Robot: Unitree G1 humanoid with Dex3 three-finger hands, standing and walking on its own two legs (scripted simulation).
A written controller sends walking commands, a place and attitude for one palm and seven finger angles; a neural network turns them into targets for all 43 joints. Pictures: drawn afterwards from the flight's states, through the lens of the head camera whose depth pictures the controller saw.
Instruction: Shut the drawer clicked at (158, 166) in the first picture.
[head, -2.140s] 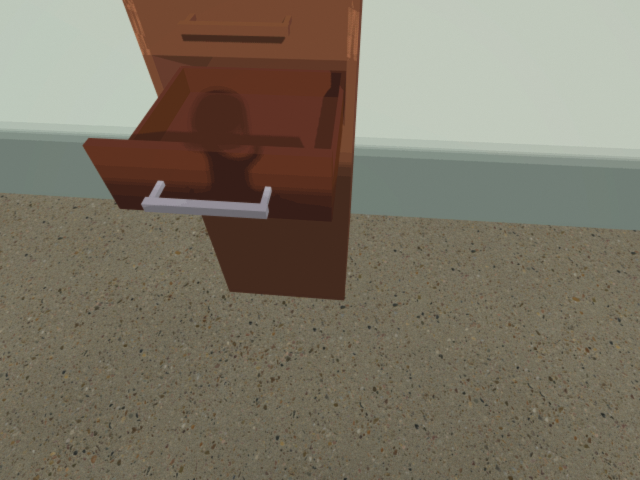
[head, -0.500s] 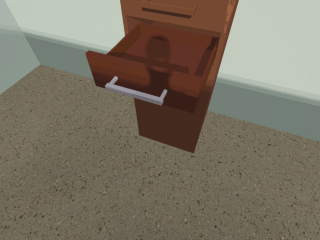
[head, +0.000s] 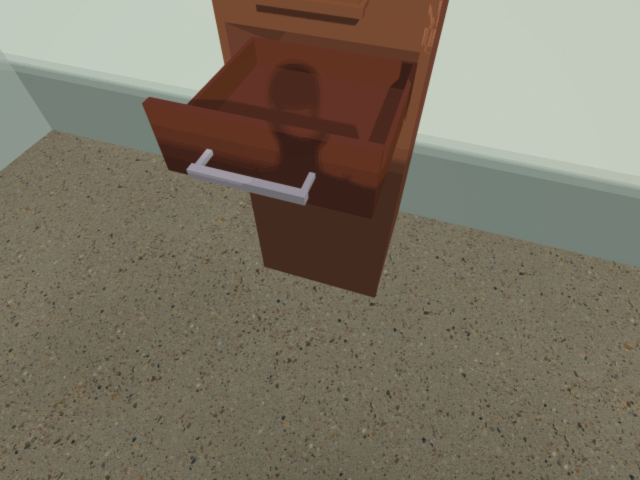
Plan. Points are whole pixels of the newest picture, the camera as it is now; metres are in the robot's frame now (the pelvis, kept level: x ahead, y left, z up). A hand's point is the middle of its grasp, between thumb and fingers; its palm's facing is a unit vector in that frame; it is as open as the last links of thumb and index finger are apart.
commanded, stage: turn to face it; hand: left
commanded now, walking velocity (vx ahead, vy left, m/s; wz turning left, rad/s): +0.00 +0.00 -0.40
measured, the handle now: (251, 175) +0.53 +0.15 +0.05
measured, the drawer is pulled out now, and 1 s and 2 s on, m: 0.30 0.30 0.30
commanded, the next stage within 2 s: take the last steps up to it in 0.50 s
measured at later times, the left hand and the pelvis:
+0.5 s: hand out of the picture +0.08 +0.20 -0.18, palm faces -0.07 -0.97 -0.24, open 7.4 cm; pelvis -0.02 +0.01 -0.01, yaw -9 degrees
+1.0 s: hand out of the picture +0.04 +0.14 -0.18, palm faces -0.13 -0.98 -0.16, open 7.4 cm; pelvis +0.03 -0.03 -0.01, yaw -12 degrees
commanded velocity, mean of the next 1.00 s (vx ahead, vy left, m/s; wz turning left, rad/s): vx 0.10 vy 0.04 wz -0.17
